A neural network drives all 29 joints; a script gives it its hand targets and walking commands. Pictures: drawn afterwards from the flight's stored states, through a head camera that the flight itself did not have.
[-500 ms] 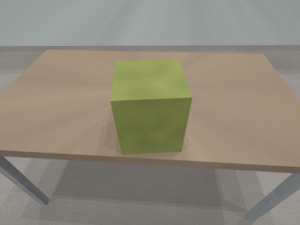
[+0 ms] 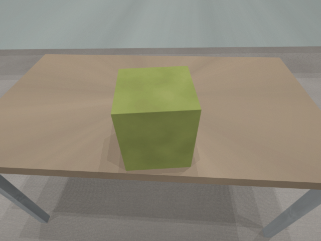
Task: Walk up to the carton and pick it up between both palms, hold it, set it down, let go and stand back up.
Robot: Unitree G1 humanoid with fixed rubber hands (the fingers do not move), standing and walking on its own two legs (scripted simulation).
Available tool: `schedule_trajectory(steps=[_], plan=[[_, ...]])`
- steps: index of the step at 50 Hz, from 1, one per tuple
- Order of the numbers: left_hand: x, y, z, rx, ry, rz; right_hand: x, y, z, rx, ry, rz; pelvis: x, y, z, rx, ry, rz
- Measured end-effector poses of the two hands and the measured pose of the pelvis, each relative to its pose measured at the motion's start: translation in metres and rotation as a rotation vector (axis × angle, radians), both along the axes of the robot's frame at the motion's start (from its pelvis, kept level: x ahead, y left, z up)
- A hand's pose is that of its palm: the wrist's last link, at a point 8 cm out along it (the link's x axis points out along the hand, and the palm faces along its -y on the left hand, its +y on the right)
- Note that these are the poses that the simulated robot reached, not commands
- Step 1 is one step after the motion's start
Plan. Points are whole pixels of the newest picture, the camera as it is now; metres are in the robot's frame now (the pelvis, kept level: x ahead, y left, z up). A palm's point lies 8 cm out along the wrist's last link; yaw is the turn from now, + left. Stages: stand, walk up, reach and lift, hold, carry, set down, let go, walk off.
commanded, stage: stand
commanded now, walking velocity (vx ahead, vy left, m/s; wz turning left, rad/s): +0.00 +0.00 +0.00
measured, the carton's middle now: (156, 119) +0.47 +0.02 +0.05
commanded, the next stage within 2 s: none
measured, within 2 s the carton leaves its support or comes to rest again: neither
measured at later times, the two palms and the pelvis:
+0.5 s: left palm out of the picture +0.07 +0.26 -0.13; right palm out of the picture +0.06 -0.28 -0.13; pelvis +0.03 +0.00 +0.00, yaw -1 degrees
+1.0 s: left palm out of the picture +0.11 +0.27 -0.13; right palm out of the picture +0.08 -0.28 -0.13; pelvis +0.05 +0.00 +0.00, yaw -1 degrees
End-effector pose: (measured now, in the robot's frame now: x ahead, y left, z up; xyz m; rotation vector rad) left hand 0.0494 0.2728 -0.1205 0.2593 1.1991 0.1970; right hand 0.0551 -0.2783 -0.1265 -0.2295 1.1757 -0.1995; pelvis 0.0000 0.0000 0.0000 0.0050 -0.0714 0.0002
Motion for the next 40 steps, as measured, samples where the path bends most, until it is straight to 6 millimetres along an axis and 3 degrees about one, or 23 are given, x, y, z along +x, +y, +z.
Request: schedule_trajectory(steps=[23, 40], plan=[[0.018, -0.006, -0.005, 0.002, 0.071, -0.001, 0.008, -0.006, -0.002, -0.003, 0.058, -0.038, 0.023, -0.004, 0.001, -0.003, 0.016, -0.015], [0.049, -0.011, -0.009, -0.011, 0.059, -0.02, 0.012, -0.001, -0.003, -0.006, 0.1, -0.075, 0.042, -0.001, 0.001, -0.001, 0.013, -0.024]])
